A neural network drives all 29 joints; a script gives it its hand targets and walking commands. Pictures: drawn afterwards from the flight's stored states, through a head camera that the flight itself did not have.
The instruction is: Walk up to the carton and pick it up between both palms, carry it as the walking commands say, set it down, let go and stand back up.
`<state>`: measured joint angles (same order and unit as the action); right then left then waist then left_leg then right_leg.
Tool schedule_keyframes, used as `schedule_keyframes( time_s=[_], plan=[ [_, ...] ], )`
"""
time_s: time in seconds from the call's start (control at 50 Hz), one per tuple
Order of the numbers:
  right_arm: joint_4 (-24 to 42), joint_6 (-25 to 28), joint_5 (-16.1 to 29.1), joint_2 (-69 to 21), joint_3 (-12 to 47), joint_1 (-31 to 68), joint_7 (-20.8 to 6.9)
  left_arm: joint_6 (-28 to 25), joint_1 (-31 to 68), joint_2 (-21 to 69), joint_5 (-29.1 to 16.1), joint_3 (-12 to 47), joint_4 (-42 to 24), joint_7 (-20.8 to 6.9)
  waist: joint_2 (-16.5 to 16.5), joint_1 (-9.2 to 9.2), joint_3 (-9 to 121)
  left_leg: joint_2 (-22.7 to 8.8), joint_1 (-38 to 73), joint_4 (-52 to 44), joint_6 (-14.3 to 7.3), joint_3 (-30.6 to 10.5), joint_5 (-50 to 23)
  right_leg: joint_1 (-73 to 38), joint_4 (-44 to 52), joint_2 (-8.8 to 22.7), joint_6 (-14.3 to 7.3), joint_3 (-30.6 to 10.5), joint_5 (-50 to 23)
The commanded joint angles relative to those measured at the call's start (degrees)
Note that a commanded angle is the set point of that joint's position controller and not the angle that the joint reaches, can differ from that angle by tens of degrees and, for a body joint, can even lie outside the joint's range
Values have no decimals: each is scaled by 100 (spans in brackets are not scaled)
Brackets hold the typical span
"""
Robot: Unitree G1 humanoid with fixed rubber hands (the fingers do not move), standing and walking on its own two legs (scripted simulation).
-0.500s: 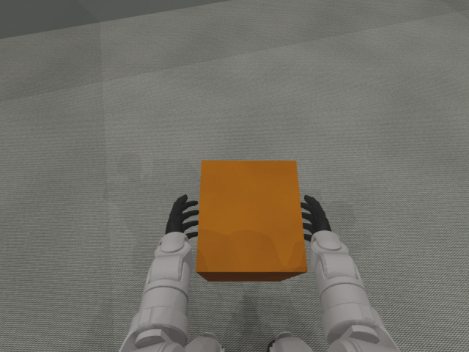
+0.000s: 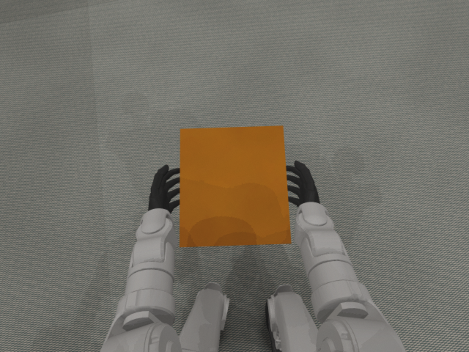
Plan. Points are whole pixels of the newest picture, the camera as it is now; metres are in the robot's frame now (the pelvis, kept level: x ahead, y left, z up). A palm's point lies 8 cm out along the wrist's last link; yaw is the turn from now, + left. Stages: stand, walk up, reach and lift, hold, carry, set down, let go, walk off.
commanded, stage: set down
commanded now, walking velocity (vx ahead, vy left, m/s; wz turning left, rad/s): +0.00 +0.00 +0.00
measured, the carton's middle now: (233, 194) +0.41 +0.05 -0.14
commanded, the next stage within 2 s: none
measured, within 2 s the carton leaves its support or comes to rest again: neither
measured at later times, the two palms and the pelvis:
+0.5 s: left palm (173, 205) +0.37 +0.18 -0.14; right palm (299, 199) +0.40 -0.09 -0.15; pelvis -0.01 +0.02 -0.06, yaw +0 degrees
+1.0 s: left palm (182, 204) +0.40 +0.18 -0.23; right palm (291, 198) +0.43 -0.09 -0.24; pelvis -0.03 +0.00 -0.13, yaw +1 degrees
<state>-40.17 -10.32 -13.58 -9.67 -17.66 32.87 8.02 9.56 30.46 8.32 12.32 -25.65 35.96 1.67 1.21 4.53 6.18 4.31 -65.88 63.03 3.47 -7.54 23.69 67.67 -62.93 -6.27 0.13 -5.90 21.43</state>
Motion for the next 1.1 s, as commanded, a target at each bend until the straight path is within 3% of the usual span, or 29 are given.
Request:
schedule_keyframes(
  time_s=[0.0, 0.18, 0.24, 0.26, 0.4, 0.56, 0.6, 0.72, 0.78, 0.84, 0.98, 1.08],
  plan=[
    [285, 499, 471, -5189, 3290, 3556, -937, -172, 3188, 5402, -501, 3338, 74, -949, 187, 127, 4595, 531, 1193, -219, -182, 623, -1798, -2720, 221, -264, 134, 67, -1701],
    [46, 622, 402, -4581, 2846, 3732, -1114, -210, 3441, 5514, -517, 3451, 201, -525, -113, -193, 4375, 494, 1472, 79, 53, 472, -1768, -1200, -299, -445, 0, 418, -1053],
    [16, 660, 447, -4450, 2740, 3893, -1170, -231, 3411, 5591, -443, 3368, 321, -393, -132, -166, 4436, 492, 1648, 184, 100, 416, -1911, -784, -487, -487, -7, 488, -980],
    [38, 667, 488, -4423, 2745, 4011, -1200, -246, 3554, 5504, -431, 3383, 232, -363, -200, -81, 4543, 499, 1634, 234, 120, 420, -1888, -675, -565, -493, -16, 492, -937],
    [-74, 658, 646, -4366, 2718, 4336, -1198, -283, 3971, 5374, -417, 3346, 119, -206, -230, -52, 4911, 566, 1440, 586, 165, 490, -1836, -271, -953, -533, 17, 552, -920],
    [-169, 605, 637, -4274, 2606, 4751, -1043, -231, 4453, 5136, -439, 3128, 267, -235, -109, -64, 5026, 629, 569, 1038, 125, 696, -1365, -177, -1270, -546, 71, 512, -770],
    [-196, 579, 647, -4381, 2625, 4783, -989, -265, 4627, 5032, -510, 3112, 159, -271, 77, -83, 5137, 646, 284, 1184, 88, 730, -1402, -313, -1375, -554, 112, 488, -914],
    [-259, 491, 618, -4405, 2527, 5184, -809, -216, 4948, 4716, -502, 2736, 344, -406, 344, 57, 5108, 687, -565, 1554, -7, 900, -1022, -439, -1575, -525, 197, 384, -825],
    [-189, 450, 656, -4398, 2597, 5423, -736, -196, 5042, 4474, -465, 2535, 433, -480, 517, 220, 5196, 688, -957, 1823, -39, 977, -1045, -453, -1719, -502, 262, 311, -931],
    [-195, 415, 703, -4404, 2621, 5573, -677, -192, 5253, 4346, -538, 2467, 365, -528, 617, 257, 5348, 692, -1123, 1997, -56, 997, -1134, -439, -1887, -505, 295, 324, -1059],
    [-213, 324, 772, -4286, 2609, 6028, -614, -93, 5672, 4228, -641, 2339, 363, -589, 622, 320, 5659, 691, -1402, 2380, -51, 1069, -1157, -214, -2248, -521, 318, 386, -1046],
    [-350, 257, 740, -4095, 2454, 6305, -644, 10, 6031, 4282, -693, 2352, 377, -591, 498, 219, 5658, 670, -1490, 2560, -11, 1060, -1204, 215, -2517, -532, 280, 497, -986]
  ],
)
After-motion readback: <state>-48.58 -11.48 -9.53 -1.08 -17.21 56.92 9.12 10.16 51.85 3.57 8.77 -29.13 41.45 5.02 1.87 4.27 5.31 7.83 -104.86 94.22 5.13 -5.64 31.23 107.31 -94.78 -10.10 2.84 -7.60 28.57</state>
